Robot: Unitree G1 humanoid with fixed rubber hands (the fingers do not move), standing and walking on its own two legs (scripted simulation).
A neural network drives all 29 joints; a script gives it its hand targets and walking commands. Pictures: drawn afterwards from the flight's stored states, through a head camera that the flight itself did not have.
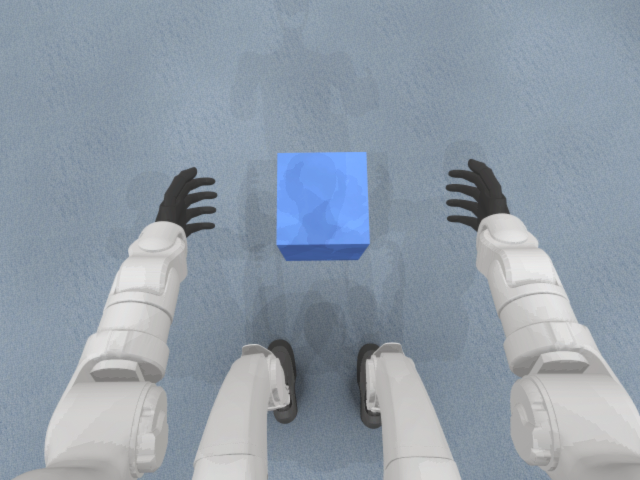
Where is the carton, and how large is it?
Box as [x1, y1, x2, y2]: [277, 152, 369, 260]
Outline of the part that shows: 365,152 277,153 277,246 286,260 358,259 369,243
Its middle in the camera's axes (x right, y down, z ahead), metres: +0.01 -0.07 +0.97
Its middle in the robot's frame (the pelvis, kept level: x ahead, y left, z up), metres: +0.54 +0.01 -0.56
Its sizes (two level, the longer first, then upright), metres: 0.210 0.200 0.250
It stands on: the floor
